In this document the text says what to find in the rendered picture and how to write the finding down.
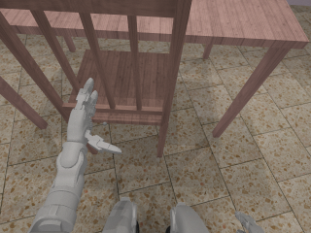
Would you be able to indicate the robot left forearm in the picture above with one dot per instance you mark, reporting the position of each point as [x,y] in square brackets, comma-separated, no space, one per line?
[59,211]

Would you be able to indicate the chair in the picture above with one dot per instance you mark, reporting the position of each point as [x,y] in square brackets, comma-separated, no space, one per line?
[133,87]

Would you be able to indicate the table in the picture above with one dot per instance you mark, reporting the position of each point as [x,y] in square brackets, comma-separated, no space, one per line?
[246,23]

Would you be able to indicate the robot left hand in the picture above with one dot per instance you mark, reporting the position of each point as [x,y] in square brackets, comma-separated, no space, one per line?
[80,120]

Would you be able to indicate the robot right thigh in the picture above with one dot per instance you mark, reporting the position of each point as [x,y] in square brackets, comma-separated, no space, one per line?
[184,219]

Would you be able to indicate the left robot shin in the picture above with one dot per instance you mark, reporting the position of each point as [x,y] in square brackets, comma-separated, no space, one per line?
[132,230]

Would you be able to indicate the robot right hand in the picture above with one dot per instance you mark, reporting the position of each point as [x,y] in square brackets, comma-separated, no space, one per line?
[248,222]

